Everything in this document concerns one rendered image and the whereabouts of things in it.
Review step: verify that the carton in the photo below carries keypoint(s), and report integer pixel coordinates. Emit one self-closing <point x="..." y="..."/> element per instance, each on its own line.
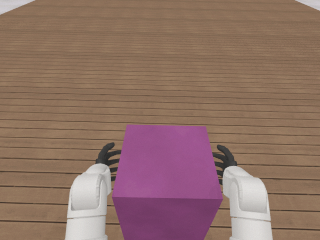
<point x="166" y="185"/>

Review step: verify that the left robot forearm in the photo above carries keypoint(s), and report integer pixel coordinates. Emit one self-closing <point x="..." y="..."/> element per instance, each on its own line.
<point x="88" y="203"/>

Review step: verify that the left robot hand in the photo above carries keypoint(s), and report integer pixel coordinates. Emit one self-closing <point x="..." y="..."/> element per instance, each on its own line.
<point x="104" y="155"/>

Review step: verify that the right robot forearm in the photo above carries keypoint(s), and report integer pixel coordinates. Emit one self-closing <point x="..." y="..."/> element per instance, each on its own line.
<point x="248" y="200"/>

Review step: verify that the right robot hand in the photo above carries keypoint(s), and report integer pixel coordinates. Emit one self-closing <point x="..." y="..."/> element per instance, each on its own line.
<point x="227" y="158"/>

